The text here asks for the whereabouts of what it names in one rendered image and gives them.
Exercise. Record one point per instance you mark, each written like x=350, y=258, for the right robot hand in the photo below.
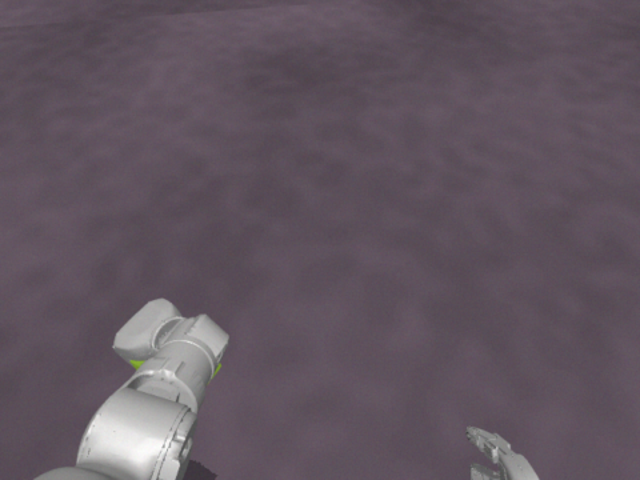
x=512, y=466

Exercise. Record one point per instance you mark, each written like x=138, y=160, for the left robot hand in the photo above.
x=132, y=340

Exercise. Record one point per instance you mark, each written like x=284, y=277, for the left robot arm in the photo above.
x=145, y=430

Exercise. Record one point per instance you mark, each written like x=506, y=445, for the cube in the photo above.
x=137, y=364

